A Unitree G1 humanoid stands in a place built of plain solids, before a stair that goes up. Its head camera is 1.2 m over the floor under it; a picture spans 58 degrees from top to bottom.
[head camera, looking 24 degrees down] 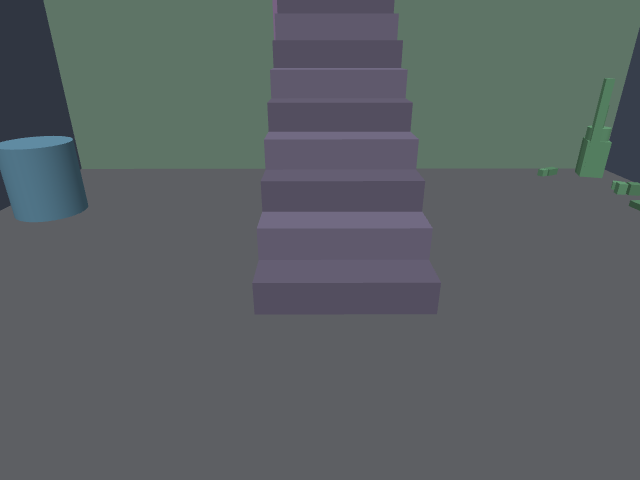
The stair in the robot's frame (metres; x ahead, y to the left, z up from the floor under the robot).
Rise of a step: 0.18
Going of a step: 0.25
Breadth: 0.90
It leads straight ahead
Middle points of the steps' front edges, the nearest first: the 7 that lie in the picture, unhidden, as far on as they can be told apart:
1.80 -0.13 0.18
2.04 -0.13 0.36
2.29 -0.13 0.53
2.53 -0.12 0.71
2.78 -0.12 0.89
3.02 -0.12 1.07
3.27 -0.12 1.25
